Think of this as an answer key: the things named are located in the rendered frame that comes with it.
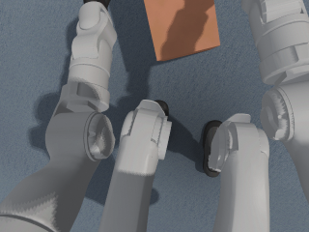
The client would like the right robot forearm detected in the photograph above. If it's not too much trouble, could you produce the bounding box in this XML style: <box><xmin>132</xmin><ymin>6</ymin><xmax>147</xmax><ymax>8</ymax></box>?
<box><xmin>240</xmin><ymin>0</ymin><xmax>309</xmax><ymax>86</ymax></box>

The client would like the robot left upper arm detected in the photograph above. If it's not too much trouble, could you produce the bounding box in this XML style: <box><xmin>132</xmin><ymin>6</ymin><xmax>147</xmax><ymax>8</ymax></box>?
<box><xmin>0</xmin><ymin>111</ymin><xmax>116</xmax><ymax>232</ymax></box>

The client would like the carton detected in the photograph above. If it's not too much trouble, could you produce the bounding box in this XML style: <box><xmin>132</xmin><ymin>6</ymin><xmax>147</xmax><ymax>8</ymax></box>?
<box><xmin>144</xmin><ymin>0</ymin><xmax>220</xmax><ymax>62</ymax></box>

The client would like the robot right upper arm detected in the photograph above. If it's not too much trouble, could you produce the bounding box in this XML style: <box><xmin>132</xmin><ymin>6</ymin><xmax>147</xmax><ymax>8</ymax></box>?
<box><xmin>260</xmin><ymin>80</ymin><xmax>309</xmax><ymax>204</ymax></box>

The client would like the robot thigh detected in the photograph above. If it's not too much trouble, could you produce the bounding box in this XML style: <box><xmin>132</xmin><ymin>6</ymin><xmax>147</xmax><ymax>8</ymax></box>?
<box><xmin>98</xmin><ymin>107</ymin><xmax>172</xmax><ymax>232</ymax></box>
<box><xmin>212</xmin><ymin>122</ymin><xmax>270</xmax><ymax>232</ymax></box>

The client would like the robot left thigh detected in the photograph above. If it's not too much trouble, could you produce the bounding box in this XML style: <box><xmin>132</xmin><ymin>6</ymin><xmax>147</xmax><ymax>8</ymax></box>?
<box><xmin>98</xmin><ymin>107</ymin><xmax>172</xmax><ymax>232</ymax></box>

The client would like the left robot hand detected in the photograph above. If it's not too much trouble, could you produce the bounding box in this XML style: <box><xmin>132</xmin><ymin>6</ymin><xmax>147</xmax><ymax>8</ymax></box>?
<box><xmin>83</xmin><ymin>0</ymin><xmax>111</xmax><ymax>11</ymax></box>

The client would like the left robot forearm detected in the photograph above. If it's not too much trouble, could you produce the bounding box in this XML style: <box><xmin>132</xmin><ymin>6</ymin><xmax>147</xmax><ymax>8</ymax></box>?
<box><xmin>44</xmin><ymin>1</ymin><xmax>117</xmax><ymax>147</ymax></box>

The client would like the robot right thigh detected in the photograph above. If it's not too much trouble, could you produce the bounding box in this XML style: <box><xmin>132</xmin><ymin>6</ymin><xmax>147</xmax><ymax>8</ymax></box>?
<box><xmin>212</xmin><ymin>122</ymin><xmax>270</xmax><ymax>232</ymax></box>

